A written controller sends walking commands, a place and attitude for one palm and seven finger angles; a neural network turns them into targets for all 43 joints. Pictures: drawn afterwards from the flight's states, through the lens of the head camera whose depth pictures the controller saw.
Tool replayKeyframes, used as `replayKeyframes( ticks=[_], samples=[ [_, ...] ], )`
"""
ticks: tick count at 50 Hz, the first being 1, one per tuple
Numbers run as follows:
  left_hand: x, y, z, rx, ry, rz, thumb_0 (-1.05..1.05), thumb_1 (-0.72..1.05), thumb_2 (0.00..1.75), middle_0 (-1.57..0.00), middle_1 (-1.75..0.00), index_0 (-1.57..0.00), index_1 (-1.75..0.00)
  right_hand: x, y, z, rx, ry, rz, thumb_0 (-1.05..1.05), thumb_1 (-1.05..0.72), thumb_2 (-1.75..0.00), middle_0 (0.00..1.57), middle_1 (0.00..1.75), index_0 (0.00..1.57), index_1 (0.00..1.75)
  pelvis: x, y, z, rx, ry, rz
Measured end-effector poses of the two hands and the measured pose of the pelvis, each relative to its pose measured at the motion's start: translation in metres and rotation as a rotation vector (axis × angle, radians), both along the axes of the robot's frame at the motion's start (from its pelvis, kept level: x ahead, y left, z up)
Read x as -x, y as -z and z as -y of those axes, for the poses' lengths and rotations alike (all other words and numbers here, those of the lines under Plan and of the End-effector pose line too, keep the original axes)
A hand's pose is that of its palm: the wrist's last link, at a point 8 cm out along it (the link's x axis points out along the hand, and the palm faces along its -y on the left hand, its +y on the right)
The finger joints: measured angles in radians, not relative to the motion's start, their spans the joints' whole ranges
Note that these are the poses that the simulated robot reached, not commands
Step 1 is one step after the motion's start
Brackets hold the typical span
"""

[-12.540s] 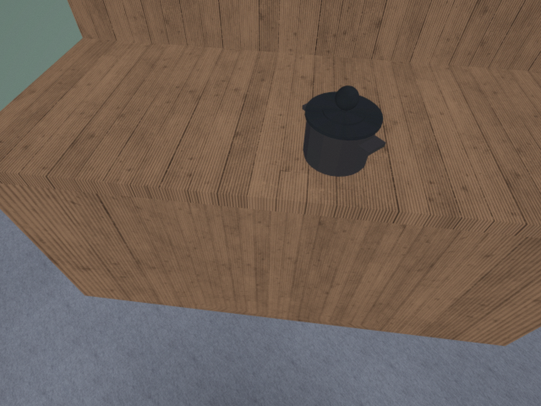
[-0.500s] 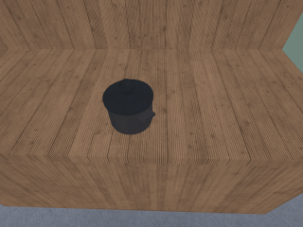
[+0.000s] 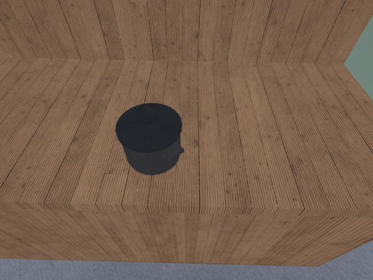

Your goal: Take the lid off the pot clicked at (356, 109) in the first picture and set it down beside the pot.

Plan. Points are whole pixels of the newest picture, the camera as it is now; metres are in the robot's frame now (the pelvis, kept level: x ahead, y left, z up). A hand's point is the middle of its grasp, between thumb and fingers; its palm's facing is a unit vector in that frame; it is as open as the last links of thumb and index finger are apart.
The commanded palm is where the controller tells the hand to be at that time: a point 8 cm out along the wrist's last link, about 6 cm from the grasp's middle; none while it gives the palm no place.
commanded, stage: come to a stop and stand still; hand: left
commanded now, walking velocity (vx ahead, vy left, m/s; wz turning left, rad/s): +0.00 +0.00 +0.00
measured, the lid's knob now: (147, 114) +0.45 +0.12 +0.11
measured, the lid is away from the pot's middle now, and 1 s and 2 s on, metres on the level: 0.00 0.00 0.00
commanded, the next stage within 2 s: look again from close up in 0.58 s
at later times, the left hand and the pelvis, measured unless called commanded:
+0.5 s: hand out of the picture +0.00 +0.13 -0.17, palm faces +0.02 -0.99 -0.16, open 7.3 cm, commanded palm none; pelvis +0.02 -0.02 +0.00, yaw +0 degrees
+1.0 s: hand out of the picture -0.01 +0.12 -0.18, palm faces +0.03 -0.99 -0.13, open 7.3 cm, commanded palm none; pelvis +0.02 -0.02 +0.00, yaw +1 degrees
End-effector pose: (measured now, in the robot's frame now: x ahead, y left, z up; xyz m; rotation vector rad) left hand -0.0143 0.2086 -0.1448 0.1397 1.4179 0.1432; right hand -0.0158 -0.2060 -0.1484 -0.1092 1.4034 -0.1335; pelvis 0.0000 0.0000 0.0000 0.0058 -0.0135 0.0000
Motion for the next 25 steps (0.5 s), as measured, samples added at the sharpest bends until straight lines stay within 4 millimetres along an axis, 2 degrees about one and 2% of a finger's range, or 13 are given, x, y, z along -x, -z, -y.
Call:
replayKeyframes(
  ticks=[11,25],
  samples=[
    [-0.005,0.0,0.013,0.01,-0.002,-0.014,0.0,0.92,0.9,-0.2,-0.3,-0.2,-0.3,-0.011,-0.002,0.012,0.01,-0.001,-0.005,0.0,-0.91,-0.9,0.2,0.3,0.19,0.3,-0.01,-0.002,0.009,0.001,0.001,0.001],
    [-0.006,0.001,0.027,0.025,-0.012,-0.021,0.0,0.92,0.9,-0.2,-0.3,-0.2,-0.3,-0.011,-0.004,0.016,0.003,-0.003,-0.034,0.0,-0.91,-0.9,0.2,0.3,0.19,0.3,-0.017,-0.003,0.02,0.004,-0.007,-0.002]
  ],
)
